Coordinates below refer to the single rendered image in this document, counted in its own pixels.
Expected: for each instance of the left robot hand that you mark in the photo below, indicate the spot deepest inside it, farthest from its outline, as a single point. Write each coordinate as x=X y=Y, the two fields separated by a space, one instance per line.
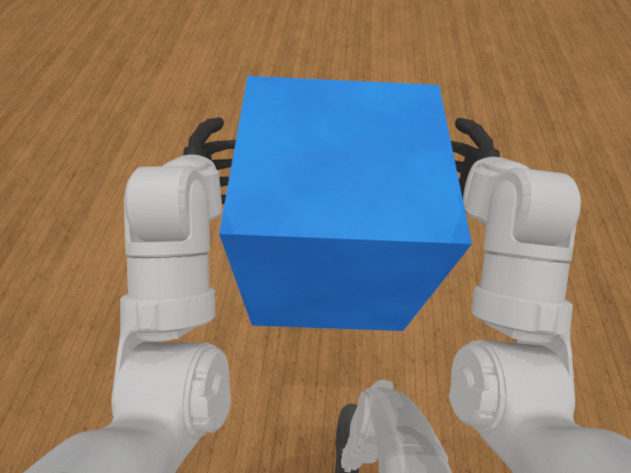
x=197 y=146

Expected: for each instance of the carton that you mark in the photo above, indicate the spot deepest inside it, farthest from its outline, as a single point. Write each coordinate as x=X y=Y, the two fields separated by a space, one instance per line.
x=343 y=208

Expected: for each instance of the robot left upper arm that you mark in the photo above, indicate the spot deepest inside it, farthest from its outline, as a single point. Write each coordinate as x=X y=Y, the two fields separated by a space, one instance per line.
x=167 y=396

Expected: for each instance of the robot right forearm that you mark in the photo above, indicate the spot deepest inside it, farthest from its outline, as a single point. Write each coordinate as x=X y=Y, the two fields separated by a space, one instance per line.
x=530 y=217

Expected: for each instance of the right robot foot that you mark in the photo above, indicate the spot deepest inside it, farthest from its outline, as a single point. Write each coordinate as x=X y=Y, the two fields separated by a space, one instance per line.
x=342 y=435

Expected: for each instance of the robot right upper arm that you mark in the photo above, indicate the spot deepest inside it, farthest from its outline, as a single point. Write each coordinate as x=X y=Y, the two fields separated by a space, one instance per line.
x=520 y=399

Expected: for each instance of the right robot hand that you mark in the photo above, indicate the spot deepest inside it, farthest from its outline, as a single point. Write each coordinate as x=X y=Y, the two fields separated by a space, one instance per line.
x=481 y=139

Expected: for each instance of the robot left forearm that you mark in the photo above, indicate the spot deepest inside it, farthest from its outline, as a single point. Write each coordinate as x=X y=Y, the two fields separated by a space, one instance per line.
x=166 y=220

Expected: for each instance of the robot right shin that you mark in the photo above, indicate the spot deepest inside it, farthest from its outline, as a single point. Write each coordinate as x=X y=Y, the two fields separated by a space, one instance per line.
x=357 y=450

